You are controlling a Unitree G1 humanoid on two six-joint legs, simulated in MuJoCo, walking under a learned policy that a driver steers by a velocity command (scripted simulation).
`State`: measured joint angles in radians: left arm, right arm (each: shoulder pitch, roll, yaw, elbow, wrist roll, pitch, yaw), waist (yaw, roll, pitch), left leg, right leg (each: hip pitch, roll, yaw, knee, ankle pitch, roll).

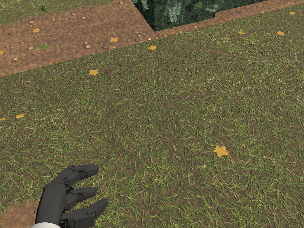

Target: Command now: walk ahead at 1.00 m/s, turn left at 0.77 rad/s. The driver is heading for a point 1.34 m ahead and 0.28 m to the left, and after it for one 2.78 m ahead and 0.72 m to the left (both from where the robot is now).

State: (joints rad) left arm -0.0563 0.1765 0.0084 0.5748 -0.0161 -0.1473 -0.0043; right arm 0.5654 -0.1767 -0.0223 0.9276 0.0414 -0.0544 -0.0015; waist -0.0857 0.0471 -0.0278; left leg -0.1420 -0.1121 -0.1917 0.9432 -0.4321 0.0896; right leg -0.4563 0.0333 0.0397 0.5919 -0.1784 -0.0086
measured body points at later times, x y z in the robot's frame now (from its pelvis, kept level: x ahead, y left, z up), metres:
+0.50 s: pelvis +0.43 +0.15 -0.17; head +0.44 +0.17 +0.28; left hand +0.39 +0.43 -0.29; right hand +0.61 -0.09 -0.28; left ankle +0.43 +0.20 -0.89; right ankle +0.29 -0.11 -0.60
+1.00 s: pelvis +0.89 +0.29 -0.18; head +0.90 +0.29 +0.27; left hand +0.78 +0.52 -0.31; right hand +1.21 +0.14 -0.19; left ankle +0.93 +0.48 -0.83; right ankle +0.86 +0.21 -0.89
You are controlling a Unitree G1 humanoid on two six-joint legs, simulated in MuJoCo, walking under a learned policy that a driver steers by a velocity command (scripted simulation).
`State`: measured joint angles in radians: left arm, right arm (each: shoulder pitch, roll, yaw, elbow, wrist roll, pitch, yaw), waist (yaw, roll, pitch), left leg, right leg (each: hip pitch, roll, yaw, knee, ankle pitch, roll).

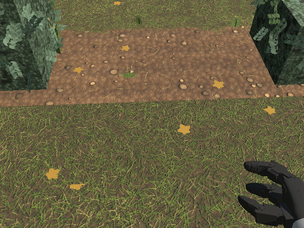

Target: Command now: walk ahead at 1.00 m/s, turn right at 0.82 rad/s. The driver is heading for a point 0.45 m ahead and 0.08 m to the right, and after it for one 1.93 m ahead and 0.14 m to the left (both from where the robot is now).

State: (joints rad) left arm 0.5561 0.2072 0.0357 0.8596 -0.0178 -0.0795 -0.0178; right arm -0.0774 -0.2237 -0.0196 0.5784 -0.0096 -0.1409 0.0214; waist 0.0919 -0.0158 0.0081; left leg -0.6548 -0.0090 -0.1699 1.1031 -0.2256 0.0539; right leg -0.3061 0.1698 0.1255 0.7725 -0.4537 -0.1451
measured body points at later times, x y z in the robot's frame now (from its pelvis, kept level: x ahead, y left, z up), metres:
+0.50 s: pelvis +0.44 +0.03 -0.16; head +0.48 +0.01 +0.29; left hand +0.76 +0.15 -0.20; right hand +0.23 -0.16 -0.28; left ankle +0.34 +0.19 -0.87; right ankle +0.57 -0.10 -0.87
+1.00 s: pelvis +0.56 +0.08 -0.15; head +0.60 +0.13 +0.29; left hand +0.70 +0.40 -0.26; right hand +0.74 -0.18 -0.22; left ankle +0.60 +0.17 -0.88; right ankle +0.57 -0.09 -0.79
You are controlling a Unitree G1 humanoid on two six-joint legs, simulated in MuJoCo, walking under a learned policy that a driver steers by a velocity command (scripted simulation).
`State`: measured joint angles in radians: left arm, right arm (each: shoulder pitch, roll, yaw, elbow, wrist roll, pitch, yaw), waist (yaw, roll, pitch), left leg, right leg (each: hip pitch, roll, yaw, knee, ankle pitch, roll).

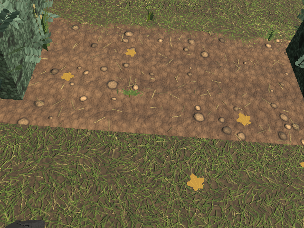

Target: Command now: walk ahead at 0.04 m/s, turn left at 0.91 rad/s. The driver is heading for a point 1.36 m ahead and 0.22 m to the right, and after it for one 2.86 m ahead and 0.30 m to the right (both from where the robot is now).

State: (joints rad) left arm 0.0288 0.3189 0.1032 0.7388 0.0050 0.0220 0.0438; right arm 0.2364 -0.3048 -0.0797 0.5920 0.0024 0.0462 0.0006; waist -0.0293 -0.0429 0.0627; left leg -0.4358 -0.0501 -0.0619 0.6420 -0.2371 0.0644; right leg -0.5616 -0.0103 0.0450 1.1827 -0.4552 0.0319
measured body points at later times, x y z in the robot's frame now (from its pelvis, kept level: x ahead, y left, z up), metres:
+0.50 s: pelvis +0.04 -0.03 +0.01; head +0.06 -0.04 +0.46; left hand +0.15 +0.25 -0.10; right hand +0.23 -0.26 -0.08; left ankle +0.06 +0.08 -0.73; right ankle -0.01 -0.14 -0.70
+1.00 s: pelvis +0.25 -0.11 -0.03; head +0.25 -0.17 +0.42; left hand +0.28 +0.17 -0.12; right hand +0.45 -0.43 -0.07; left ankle +0.49 -0.02 -0.71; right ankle -0.02 -0.14 -0.73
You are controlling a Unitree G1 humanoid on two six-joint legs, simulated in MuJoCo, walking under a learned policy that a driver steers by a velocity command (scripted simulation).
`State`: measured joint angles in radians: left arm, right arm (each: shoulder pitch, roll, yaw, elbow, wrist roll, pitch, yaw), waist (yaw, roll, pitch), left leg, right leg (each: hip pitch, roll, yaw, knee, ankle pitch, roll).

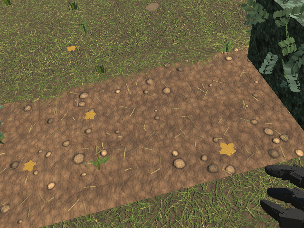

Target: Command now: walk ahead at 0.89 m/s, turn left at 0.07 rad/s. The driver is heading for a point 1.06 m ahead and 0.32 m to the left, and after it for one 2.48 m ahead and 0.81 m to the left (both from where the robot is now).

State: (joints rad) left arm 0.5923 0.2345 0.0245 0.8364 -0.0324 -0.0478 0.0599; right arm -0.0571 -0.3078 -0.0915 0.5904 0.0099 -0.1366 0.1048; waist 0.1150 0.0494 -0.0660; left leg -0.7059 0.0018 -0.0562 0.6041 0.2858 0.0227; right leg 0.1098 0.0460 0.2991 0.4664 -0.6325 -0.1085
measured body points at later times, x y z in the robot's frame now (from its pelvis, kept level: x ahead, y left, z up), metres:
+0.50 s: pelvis +0.53 +0.10 -0.17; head +0.55 +0.09 +0.28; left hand +0.68 +0.40 -0.19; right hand +0.58 -0.16 -0.31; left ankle +0.28 +0.14 -0.82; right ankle +0.72 +0.01 -0.87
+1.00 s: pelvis +0.91 +0.35 -0.15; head +0.93 +0.39 +0.29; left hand +0.76 +0.59 -0.29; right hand +1.21 +0.27 -0.24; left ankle +0.94 +0.47 -0.87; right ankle +0.85 +0.08 -0.74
